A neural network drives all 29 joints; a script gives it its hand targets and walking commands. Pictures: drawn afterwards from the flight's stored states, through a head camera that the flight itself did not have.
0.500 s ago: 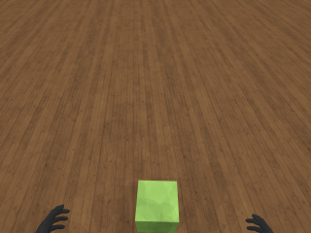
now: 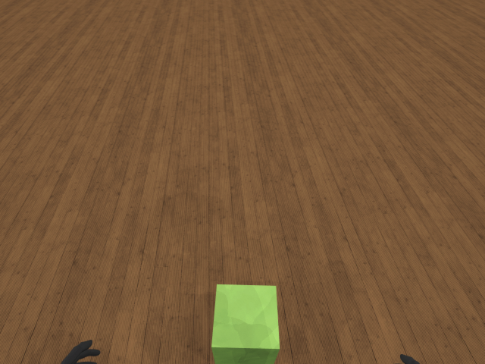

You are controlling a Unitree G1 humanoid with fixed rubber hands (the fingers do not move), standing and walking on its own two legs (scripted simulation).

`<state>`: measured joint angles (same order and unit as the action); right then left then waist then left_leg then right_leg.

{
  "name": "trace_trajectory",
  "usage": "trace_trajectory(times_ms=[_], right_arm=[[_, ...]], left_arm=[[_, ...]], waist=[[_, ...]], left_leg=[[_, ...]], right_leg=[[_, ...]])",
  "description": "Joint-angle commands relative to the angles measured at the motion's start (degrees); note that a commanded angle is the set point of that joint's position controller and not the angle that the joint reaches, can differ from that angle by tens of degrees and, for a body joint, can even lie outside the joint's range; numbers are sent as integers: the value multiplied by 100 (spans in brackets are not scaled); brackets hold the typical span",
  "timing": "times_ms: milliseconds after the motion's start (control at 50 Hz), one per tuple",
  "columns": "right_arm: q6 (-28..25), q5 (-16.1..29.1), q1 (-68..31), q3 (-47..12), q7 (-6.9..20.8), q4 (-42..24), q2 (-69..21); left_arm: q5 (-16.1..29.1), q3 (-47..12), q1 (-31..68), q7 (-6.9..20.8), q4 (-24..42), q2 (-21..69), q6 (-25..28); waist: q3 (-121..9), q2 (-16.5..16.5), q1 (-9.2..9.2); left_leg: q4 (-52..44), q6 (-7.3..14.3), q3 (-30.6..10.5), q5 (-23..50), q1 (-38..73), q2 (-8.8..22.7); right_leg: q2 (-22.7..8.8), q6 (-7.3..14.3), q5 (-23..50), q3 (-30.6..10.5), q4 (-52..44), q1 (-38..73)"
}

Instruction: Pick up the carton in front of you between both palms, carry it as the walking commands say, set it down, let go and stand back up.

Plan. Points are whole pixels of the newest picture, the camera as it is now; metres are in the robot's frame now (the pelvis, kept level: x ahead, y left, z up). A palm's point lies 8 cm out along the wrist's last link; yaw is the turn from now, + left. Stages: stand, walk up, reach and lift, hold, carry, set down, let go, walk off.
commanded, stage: stand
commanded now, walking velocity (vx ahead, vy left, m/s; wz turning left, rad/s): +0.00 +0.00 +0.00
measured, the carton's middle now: (245, 326) +0.39 -0.01 -0.65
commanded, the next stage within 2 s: none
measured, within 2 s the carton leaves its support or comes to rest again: neither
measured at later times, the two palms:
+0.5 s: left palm out of the picture +0.09 +0.30 -0.10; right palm out of the picture +0.08 -0.31 -0.10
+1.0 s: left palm out of the picture +0.09 +0.31 -0.09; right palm out of the picture +0.07 -0.31 -0.10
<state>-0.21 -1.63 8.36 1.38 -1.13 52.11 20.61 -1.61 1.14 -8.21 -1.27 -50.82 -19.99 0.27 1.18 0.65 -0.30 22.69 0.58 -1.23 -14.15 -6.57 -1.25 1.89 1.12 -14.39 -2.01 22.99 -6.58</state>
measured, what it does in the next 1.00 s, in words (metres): stands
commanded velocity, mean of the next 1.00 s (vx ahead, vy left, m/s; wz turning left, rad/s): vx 0.00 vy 0.00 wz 0.00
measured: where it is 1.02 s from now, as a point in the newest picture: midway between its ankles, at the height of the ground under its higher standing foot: outside the picture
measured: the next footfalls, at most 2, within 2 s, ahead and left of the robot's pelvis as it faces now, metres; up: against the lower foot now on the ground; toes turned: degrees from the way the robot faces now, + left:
none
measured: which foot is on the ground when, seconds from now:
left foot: down 0.00-1.00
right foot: down 0.00-1.00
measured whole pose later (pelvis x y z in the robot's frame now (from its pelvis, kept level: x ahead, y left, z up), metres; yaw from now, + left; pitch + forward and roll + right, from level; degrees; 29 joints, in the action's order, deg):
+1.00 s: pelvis -0.02 +0.00 +0.00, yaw +0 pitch -3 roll +0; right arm -0.5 -0.9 6.5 0.7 -0.6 59.9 22.1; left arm -1.1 0.6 -5.4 -0.7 -59.0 -21.8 0.6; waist 2.3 0.5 -0.5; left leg 18.3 0.3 -1.4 -10.3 -5.3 -0.9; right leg 1.7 1.1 -10.5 -1.5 18.3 -5.1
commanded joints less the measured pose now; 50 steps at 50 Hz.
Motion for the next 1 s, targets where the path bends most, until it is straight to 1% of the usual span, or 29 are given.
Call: trace_trajectory(times_ms=[0, 40, 60, 120, 160, 180, 200, 260, 280, 340, 380, 420, 500, 520, 540, 580, 600, 640, 680, 700, 720, 740, 760, 800, 860, 880, 920, 940, 980], right_arm=[[-66, 6, -194, 175, -11, -153, 897], [-67, 2, -221, 171, -8, -94, 936], [-75, 11, -209, 173, -8, -68, 902], [-62, 23, -226, 164, -3, 11, 913], [-60, 14, -275, 168, 4, 43, 948], [-58, 35, -228, 155, 6, 83, 945], [-63, 20, -245, 161, 15, 99, 966], [-74, 22, -264, 146, 9, 164, 966], [-72, 42, -239, 138, 7, 192, 974], [-79, 37, -271, 130, 6, 233, 990], [-80, 34, -283, 140, 14, 247, 1014], [-82, 48, -283, 125, 20, 284, 993], [-84, 53, -296, 128, 21, 352, 1047], [-79, 52, -310, 133, 25, 364, 1069], [-80, 59, -322, 117, 22, 367, 1039], [-81, 62, -306, 111, 22, 409, 1037], [-81, 54, -292, 106, 14, 417, 1056], [-81, 55, -320, 115, 24, 409, 1054], [-70, 59, -291, 103, 22, 452, 1072], [-77, 69, -285, 108, 29, 452, 1061], [-86, 67, -331, 93, 24, 475, 1055], [-91, 72, -307, 98, 26, 476, 1075], [-82, 76, -382, 103, 26, 467, 1098], [-82, 73, -329, 99, 32, 490, 1070], [-89, 75, -357, 101, 32, 535, 1117], [-88, 73, -366, 106, 25, 526, 1126], [-83, 69, -389, 99, 28, 532, 1113], [-81, 73, -365, 103, 32, 539, 1094], [-76, 76, -363, 94, 28, 547, 1108]], left_arm=[[-2, 190, 270, -17, 181, -916, 78], [5, 185, 268, -12, 123, -934, 83], [-1, 191, 272, -10, 102, -948, 91], [10, 185, 320, -9, 26, -988, 86], [18, 169, 306, 2, -29, -986, 90], [10, 179, 345, 5, -56, -1024, 86], [9, 180, 304, 4, -89, -1023, 91], [21, 170, 301, 8, -156, -1024, 91], [27, 161, 318, 15, -175, -1032, 90], [24, 160, 378, 15, -222, -1046, 80], [26, 155, 369, 14, -262, -1059, 85], [34, 143, 413, 19, -293, -1056, 92], [38, 147, 386, 21, -347, -1089, 80], [36, 139, 381, 20, -382, -1100, 83], [33, 143, 434, 21, -385, -1105, 83], [43, 135, 414, 28, -408, -1103, 84], [36, 146, 466, 23, -420, -1120, 84], [33, 143, 464, 20, -447, -1137, 78], [53, 132, 438, 34, -472, -1136, 87], [42, 126, 493, 29, -460, -1134, 90], [58, 119, 493, 36, -476, -1114, 91], [46, 111, 498, 35, -478, -1110, 95], [57, 104, 461, 38, -493, -1105, 86], [46, 121, 496, 34, -533, -1158, 89], [58, 122, 491, 34, -535, -1158, 87], [44, 114, 536, 33, -536, -1132, 82], [64, 115, 497, 34, -561, -1155, 89], [55, 119, 515, 29, -578, -1161, 85], [52, 111, 509, 33, -591, -1157, 89]], waist=[[-120, -60, -32], [-149, -24, -11], [-145, -106, -8], [-85, -106, -22], [-96, 24, -17], [-80, -105, -25], [-96, -59, -12], [-108, -105, 30], [-126, -73, -10], [-106, -24, -1], [-51, -88, -3], [-107, -69, -34], [-106, -45, 9], [-72, -24, 9], [-79, -86, -19], [-122, -57, 6], [-117, -25, -28], [-80, -93, -16], [-116, -60, 1], [-93, -48, -55], [-118, -62, -25], [-150, -25, -42], [-91, -49, 6], [-114, -69, -42], [-174, -32, -17], [-167, 2, -52], [-104, -58, 11], [-126, -69, -39], [-71, -38, -29]], left_leg=[[-385, 2, -488, 976, 46, 677], [-420, 13, -512, 979, 22, 697], [-432, 9, -502, 987, 21, 691], [-465, 7, -515, 911, 7, 702], [-486, 28, -516, 864, 7, 702], [-503, 13, -532, 795, -1, 720], [-496, 20, -520, 791, 16, 712], [-527, 31, -535, 815, -9, 724], [-543, 31, -538, 813, -4, 728], [-542, 26, -531, 885, 22, 734], [-571, 20, -543, 856, 6, 738], [-587, 31, -543, 861, 7, 745], [-616, 43, -561, 858, 11, 756], [-619, 35, -546, 904, -2, 757], [-621, 45, -548, 897, 3, 770], [-617, 48, -558, 917, 53, 769], [-638, 60, -556, 929, 46, 767], [-650, 50, -571, 934, 61, 780], [-650, 60, -560, 935, 62, 791], [-665, 52, -551, 941, 63, 767], [-654, 51, -540, 968, 63, 776], [-651, 56, -553, 960, 76, 791], [-658, 53, -566, 959, 32, 794], [-683, 54, -567, 947, 42, 796], [-675, 68, -570, 981, 101, 799], [-716, 66, -569, 1022, 97, 798], [-702, 62, -573, 1035, 80, 814], [-717, 64, -557, 972, 81, 797], [-719, 53, -542, 939, 58, 793]], right_leg=[[-710, -31, 1249, -540, -423, -92], [-717, -27, 1264, -517, -423, -23], [-728, -31, 1275, -519, -436, 6], [-740, -21, 1202, -536, -506, -51], [-755, -21, 1172, -561, -528, -32], [-750, -14, 1076, -538, -539, -16], [-743, -16, 1102, -544, -571, -27], [-775, 3, 1108, -552, -579, 57], [-770, -4, 1135, -542, -593, 54], [-773, -13, 1192, -542, -619, 60], [-764, 3, 1151, -535, -619, 34], [-774, -7, 1145, -554, -628, 67], [-789, 7, 1153, -543, -660, 93], [-791, 4, 1159, -542, -649, 93], [-791, 3, 1169, -535, -660, 91], [-793, 0, 1170, -522, -675, 100], [-805, 4, 1180, -543, -650, 118], [-785, 5, 1131, -521, -676, 65], [-804, 3, 1120, -526, -720, 99], [-789, 2, 1153, -522, -693, 81], [-810, 3, 1211, -532, -701, 118], [-810, 16, 1178, -528, -687, 134], [-811, 8, 1166, -508, -689, 107], [-816, 8, 1199, -526, -692, 143], [-819, 17, 1214, -529, -698, 153], [-820, 20, 1252, -512, -682, 156], [-812, 13, 1177, -507, -722, 121], [-813, 5, 1168, -509, -731, 141], [-826, 13, 1112, -518, -746, 123]])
